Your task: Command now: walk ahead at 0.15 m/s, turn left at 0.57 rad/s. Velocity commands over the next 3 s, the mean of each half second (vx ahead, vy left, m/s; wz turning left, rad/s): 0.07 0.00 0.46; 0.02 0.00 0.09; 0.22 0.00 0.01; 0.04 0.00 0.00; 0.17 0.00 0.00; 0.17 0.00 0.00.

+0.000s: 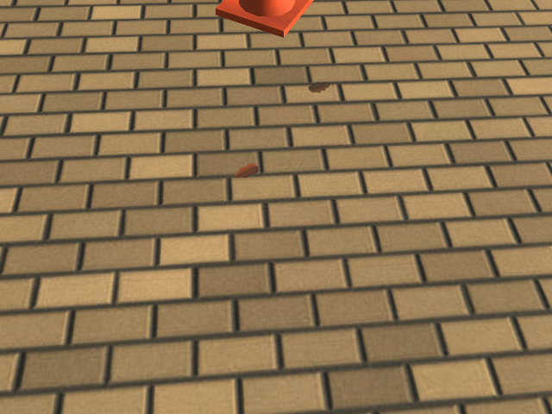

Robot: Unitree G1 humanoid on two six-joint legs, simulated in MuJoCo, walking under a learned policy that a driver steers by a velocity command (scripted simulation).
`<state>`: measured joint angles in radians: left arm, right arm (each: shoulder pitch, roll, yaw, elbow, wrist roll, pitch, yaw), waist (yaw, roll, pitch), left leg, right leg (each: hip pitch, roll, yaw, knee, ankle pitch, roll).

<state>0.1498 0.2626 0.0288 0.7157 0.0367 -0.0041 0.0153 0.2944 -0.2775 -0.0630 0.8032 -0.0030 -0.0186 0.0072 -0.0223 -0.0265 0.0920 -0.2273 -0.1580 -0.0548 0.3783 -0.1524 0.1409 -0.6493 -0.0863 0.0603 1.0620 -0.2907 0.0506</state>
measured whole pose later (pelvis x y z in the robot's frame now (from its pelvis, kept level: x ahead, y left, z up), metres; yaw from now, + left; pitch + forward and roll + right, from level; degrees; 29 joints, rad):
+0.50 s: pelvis +0.10 -0.06 +0.00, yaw +14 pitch +0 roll +1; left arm 0.20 0.26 0.00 0.72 0.02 0.01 0.04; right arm 0.22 -0.33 -0.07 0.76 -0.01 0.06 -0.01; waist 0.00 0.05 0.07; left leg -0.37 -0.15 -0.14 1.02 -0.48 -0.02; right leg -0.26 0.02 0.02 0.44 -0.18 -0.04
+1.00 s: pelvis +0.10 -0.05 +0.00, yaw +14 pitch -2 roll +0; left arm 0.28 0.25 0.01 0.96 0.02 0.02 0.01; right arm 0.23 -0.24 0.01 0.98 -0.01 0.01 -0.03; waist 0.02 -0.01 0.01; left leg -0.10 -0.06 -0.07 0.41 -0.28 0.05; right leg -0.22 0.03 0.02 0.45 -0.25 -0.03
